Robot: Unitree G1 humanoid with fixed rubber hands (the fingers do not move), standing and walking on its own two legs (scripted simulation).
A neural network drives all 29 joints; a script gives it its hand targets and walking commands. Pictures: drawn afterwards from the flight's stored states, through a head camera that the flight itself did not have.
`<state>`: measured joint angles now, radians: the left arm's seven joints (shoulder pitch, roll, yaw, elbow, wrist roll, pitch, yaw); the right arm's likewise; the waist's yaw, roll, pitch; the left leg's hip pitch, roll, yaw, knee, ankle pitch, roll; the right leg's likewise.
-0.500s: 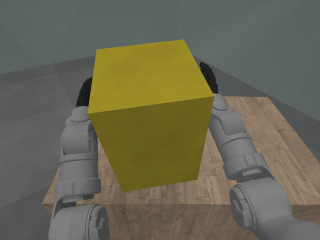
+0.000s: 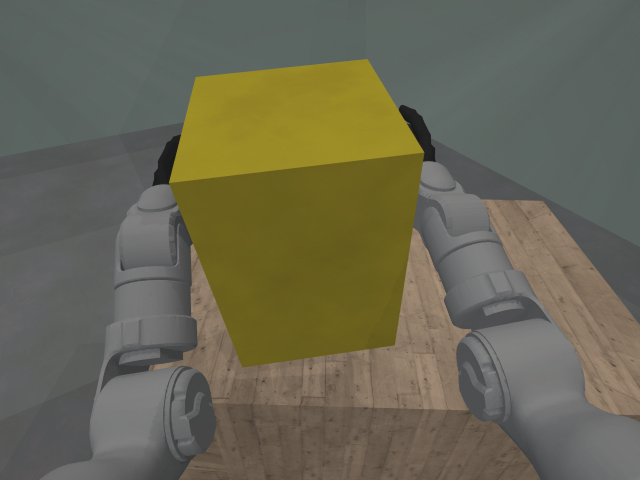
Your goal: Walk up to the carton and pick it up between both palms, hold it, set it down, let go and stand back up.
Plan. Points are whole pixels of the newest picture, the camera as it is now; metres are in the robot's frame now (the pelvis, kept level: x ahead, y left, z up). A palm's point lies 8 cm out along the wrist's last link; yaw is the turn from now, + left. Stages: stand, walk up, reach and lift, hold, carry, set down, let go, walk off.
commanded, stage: reach and lift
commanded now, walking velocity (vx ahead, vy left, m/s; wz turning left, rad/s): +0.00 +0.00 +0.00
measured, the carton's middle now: (302, 220) +0.37 -0.01 +0.20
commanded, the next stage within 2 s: hold in 0.06 s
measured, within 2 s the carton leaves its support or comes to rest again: neither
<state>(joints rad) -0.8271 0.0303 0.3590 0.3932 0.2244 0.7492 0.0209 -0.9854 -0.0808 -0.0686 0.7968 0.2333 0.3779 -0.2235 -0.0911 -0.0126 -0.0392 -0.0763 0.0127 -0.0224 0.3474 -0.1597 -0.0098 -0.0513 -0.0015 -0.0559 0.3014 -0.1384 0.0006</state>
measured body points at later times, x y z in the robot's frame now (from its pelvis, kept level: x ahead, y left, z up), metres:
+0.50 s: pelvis +0.01 +0.00 +0.00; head -0.07 +0.01 +0.44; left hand +0.39 +0.15 +0.25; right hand +0.40 -0.14 +0.28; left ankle +0.03 +0.12 -0.75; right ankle +0.03 -0.12 -0.75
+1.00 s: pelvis +0.01 +0.00 +0.00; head -0.07 +0.00 +0.44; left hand +0.39 +0.15 +0.25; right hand +0.40 -0.14 +0.28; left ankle +0.03 +0.12 -0.75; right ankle +0.03 -0.12 -0.75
